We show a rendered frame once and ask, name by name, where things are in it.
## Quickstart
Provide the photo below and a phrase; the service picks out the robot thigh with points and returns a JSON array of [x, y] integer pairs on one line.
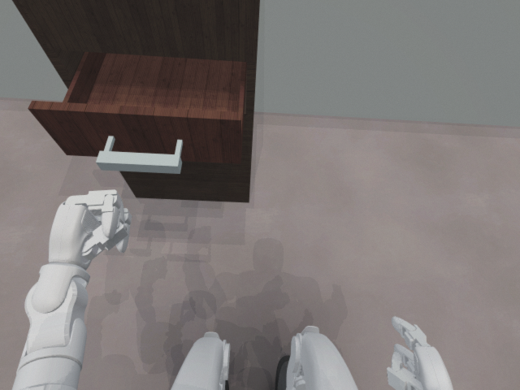
[[317, 360], [206, 364]]

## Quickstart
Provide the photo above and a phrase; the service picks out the robot left hand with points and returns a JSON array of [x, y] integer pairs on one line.
[[101, 214]]

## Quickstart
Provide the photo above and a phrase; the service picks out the robot left forearm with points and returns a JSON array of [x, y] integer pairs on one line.
[[55, 347]]

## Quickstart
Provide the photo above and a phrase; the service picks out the left robot thigh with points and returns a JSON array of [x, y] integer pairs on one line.
[[206, 364]]

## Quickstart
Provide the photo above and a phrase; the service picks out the cabinet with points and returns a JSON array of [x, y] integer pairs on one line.
[[193, 29]]

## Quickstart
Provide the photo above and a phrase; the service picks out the robot right hand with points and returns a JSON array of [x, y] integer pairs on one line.
[[425, 367]]

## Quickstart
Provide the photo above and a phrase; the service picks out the handle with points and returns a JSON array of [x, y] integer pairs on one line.
[[109, 160]]

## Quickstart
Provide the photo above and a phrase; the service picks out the right robot thigh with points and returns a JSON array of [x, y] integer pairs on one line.
[[317, 360]]

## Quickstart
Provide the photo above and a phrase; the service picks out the drawer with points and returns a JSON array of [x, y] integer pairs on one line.
[[147, 103]]

